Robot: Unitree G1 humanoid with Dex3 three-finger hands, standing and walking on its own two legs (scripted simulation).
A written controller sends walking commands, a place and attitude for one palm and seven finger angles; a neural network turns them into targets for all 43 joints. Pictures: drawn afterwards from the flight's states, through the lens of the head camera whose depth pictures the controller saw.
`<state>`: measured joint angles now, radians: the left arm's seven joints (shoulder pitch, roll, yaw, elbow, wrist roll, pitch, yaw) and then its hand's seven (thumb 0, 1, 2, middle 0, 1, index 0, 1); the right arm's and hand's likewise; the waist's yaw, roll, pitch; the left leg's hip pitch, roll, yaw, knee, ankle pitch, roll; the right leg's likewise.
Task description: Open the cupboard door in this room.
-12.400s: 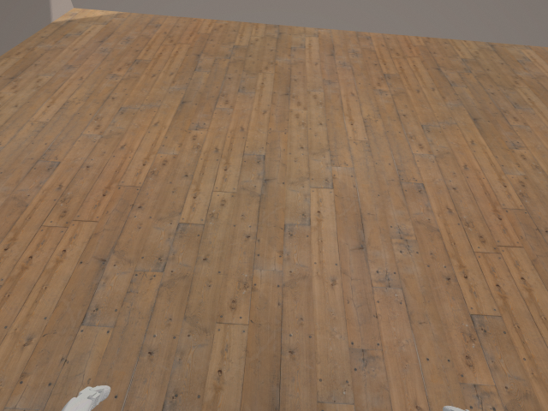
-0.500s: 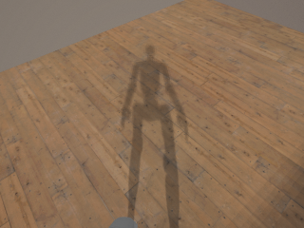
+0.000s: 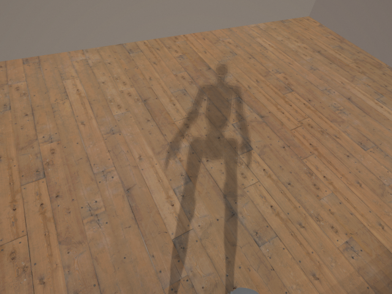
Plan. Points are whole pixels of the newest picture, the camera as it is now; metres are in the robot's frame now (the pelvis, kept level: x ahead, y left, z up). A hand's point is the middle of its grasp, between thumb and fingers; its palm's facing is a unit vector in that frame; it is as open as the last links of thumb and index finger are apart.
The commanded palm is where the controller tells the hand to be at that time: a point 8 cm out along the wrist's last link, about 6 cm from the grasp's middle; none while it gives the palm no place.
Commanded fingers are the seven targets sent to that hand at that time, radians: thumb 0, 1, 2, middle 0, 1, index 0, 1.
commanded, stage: turn or walk to find it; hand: left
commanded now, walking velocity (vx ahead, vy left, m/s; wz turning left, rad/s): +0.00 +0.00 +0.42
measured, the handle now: out of the picture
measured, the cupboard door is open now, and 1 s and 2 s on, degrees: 0 0 0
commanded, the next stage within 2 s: none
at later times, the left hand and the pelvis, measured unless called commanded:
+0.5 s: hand out of the picture +0.00 +0.13 -0.15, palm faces +0.24 -0.94 -0.26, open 7.4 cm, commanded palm none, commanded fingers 0.00 0.90 0.90 -0.20 -0.30 -0.20 -0.30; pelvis -0.04 -0.07 +0.00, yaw +14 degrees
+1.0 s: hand out of the picture -0.15 +0.21 -0.18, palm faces +0.48 -0.85 -0.22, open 7.4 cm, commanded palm none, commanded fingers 0.00 0.90 0.90 -0.20 -0.30 -0.20 -0.30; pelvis -0.09 -0.01 +0.00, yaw +25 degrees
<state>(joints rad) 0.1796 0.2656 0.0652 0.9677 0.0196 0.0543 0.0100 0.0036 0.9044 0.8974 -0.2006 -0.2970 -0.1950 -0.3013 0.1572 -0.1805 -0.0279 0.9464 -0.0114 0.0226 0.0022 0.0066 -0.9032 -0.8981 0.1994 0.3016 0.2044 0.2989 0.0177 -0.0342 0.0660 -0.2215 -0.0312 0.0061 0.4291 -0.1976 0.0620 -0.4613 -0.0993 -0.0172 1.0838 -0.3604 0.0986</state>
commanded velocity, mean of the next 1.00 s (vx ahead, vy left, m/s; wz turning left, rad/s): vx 0.00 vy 0.00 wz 0.42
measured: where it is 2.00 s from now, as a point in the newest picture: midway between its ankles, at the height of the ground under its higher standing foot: outside the picture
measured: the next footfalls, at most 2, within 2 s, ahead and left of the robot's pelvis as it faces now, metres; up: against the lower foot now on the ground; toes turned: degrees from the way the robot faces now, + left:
right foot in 0.26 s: +0.02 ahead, -0.15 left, +0.00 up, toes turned +3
left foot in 0.76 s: -0.09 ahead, +0.08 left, +0.00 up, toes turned +26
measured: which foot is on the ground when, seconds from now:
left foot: down 0.00-0.26, up 0.28-0.74, down 0.76-1.00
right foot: up 0.00-0.24, down 0.26-0.78, up 0.80-1.00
